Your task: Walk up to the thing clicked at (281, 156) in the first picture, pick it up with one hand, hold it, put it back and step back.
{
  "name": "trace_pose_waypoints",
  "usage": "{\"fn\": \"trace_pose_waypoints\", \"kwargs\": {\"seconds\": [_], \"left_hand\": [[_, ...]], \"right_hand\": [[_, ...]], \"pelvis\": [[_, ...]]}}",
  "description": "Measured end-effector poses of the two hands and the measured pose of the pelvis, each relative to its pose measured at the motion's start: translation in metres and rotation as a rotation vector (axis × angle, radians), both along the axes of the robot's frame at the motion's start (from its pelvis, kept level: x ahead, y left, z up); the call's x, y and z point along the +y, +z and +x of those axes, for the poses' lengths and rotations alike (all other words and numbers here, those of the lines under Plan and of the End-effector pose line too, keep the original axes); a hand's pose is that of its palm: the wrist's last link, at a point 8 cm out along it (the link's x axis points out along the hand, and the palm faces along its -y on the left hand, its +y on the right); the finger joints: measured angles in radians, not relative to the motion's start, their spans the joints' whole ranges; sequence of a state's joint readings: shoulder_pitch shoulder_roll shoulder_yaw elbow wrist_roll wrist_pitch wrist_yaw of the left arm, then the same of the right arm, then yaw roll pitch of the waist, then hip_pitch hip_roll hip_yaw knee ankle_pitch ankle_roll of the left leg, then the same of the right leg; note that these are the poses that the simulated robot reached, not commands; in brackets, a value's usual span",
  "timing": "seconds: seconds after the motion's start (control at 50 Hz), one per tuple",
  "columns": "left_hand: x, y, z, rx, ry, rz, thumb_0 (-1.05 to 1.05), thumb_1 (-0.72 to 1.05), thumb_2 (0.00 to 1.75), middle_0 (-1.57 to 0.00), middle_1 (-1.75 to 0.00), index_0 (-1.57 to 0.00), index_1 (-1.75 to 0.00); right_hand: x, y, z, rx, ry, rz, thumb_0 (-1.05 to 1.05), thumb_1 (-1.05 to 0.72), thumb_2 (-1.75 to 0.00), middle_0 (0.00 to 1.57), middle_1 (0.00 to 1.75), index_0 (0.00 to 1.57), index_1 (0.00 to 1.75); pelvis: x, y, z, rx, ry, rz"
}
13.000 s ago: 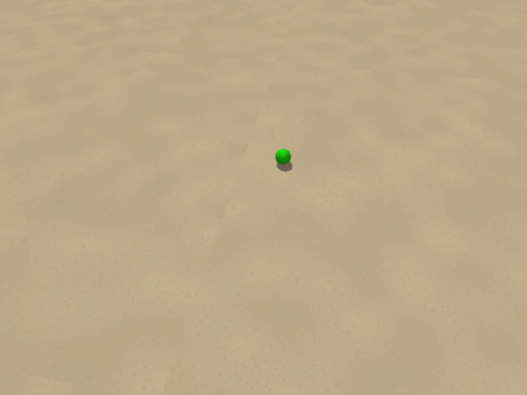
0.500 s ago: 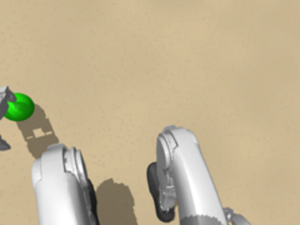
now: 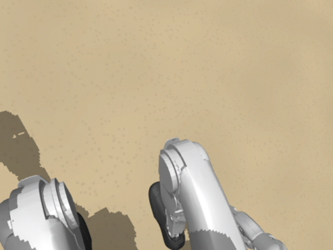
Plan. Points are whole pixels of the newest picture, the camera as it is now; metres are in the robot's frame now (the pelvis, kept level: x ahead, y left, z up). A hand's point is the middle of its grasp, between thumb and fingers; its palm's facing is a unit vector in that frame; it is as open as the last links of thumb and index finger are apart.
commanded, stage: rest palm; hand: left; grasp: from above
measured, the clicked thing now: out of the picture +0.47 +0.33 -0.25
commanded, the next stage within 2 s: close in 0.54 s
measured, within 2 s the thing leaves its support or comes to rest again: neither
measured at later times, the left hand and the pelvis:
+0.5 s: hand out of the picture +0.42 +0.33 -0.21, palm faces -0.43 -0.18 -0.88, open 14.6 cm; pelvis +0.00 +0.00 +0.00, yaw -2 degrees
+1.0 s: hand out of the picture +0.45 +0.33 -0.23, palm faces -0.40 -0.17 -0.90, open 13.7 cm; pelvis +0.01 +0.00 +0.00, yaw -3 degrees
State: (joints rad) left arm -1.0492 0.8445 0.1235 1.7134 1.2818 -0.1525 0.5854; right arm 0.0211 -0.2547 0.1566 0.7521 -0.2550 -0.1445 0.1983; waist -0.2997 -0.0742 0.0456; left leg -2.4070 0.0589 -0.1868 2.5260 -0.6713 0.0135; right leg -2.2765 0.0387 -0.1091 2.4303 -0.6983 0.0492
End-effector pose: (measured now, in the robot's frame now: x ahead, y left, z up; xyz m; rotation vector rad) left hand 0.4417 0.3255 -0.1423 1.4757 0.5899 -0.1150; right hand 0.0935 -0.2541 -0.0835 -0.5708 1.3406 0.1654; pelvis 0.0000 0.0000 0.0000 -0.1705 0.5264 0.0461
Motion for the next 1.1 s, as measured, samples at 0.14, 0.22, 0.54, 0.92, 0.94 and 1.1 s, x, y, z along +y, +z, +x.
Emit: {"fn": "trace_pose_waypoints", "kwargs": {"seconds": [0.14, 0.22, 0.54, 0.92, 0.94, 1.1], "left_hand": [[0.000, -0.016, 0.007, 0.042, 0.026, -0.041, 0.00, -0.47, 0.92, -0.06, -1.05, -0.05, -1.02], [0.004, -0.016, 0.004, 0.034, 0.027, -0.073, 0.00, -0.48, 0.93, -0.05, -1.04, -0.03, -1.01], [0.012, -0.012, -0.018, -0.008, -0.061, -0.094, 0.00, -0.50, 0.97, -0.07, -0.99, 0.00, -0.96], [0.004, -0.027, 0.009, -0.028, -0.011, -0.042, 0.00, -0.40, 0.89, -0.10, -1.04, -0.07, -1.00], [0.004, -0.027, 0.009, -0.026, -0.006, -0.043, 0.00, -0.39, 0.88, -0.10, -1.03, -0.07, -0.99], [0.006, -0.021, 0.005, -0.002, 0.016, -0.058, 0.00, -0.35, 0.85, -0.13, -0.99, -0.09, -0.96]], "right_hand": [[0.003, 0.003, -0.044, 0.159, -0.063, 0.028, 0.00, -0.90, -0.90, 0.20, 0.30, 0.21, 0.30], [0.000, 0.009, -0.055, 0.205, -0.076, 0.016, 0.00, -0.90, -0.90, 0.20, 0.30, 0.21, 0.30], [-0.012, 0.026, -0.026, 0.073, 0.035, -0.083, 0.00, -0.90, -0.90, 0.20, 0.30, 0.21, 0.30], [0.011, 0.018, -0.026, 0.084, 0.061, -0.002, 0.00, -0.90, -0.90, 0.20, 0.30, 0.21, 0.30], [0.012, 0.017, -0.027, 0.089, 0.057, 0.003, 0.00, -0.90, -0.90, 0.20, 0.30, 0.21, 0.30], [0.009, 0.016, -0.034, 0.105, 0.027, 0.019, 0.00, -0.90, -0.90, 0.20, 0.30, 0.21, 0.30]], "pelvis": [[-0.003, 0.006, 0.007, 0.011, -0.011, -0.001], [-0.004, 0.007, 0.008, 0.008, -0.017, -0.006], [0.001, 0.000, -0.003, -0.053, -0.020, -0.032], [0.004, -0.002, 0.004, -0.028, -0.027, -0.046], [0.004, -0.001, 0.004, -0.026, -0.027, -0.046], [0.002, 0.002, 0.004, -0.027, -0.027, -0.041]]}}
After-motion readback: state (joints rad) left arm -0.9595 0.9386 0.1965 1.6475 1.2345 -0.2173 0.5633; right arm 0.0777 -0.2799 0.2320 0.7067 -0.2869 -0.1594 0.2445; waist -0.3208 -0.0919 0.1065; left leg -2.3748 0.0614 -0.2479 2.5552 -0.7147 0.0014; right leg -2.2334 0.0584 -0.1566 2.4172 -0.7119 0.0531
